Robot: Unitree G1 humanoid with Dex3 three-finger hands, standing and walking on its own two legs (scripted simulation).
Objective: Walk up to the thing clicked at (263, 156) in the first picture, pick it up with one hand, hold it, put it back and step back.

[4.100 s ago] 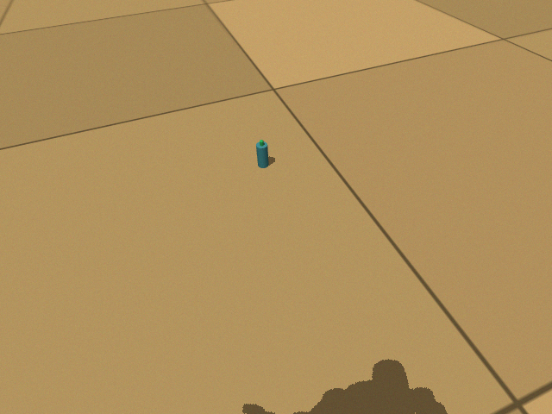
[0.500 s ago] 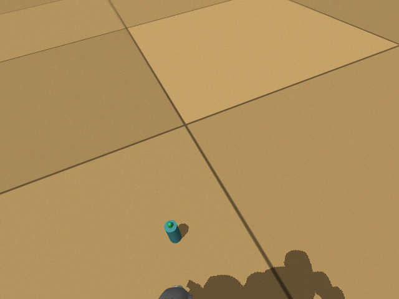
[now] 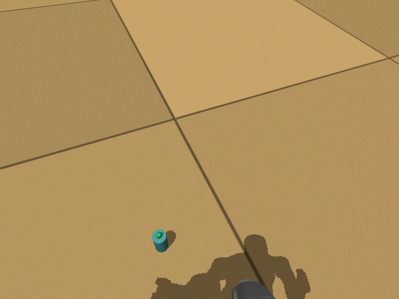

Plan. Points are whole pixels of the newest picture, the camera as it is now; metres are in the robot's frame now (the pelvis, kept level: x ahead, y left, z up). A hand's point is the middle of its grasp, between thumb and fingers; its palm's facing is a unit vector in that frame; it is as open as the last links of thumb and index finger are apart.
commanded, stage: walk up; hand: left
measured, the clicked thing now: (160, 240) +0.44 +0.18 -0.68
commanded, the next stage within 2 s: stand in 1.62 s
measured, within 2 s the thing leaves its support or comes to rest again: neither
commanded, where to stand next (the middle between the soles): +0.10 -0.03 m, yaw +0 degrees
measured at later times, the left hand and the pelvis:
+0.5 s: hand out of the picture +0.12 +0.22 -0.14, palm faces -0.05 -0.95 -0.32, open 7.4 cm; pelvis +0.00 -0.02 +0.00, yaw -2 degrees
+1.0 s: hand out of the picture +0.10 +0.23 -0.14, palm faces -0.02 -0.95 -0.32, open 7.4 cm; pelvis +0.03 -0.02 +0.01, yaw -1 degrees
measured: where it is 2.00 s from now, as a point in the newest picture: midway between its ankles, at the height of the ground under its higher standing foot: outside the picture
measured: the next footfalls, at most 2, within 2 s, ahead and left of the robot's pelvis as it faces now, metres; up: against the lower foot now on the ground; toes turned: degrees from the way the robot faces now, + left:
right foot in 0.12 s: +0.09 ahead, -0.14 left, +0.00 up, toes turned -2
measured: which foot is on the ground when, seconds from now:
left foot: down 0.00-1.00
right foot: up 0.00-0.10, down 0.12-1.00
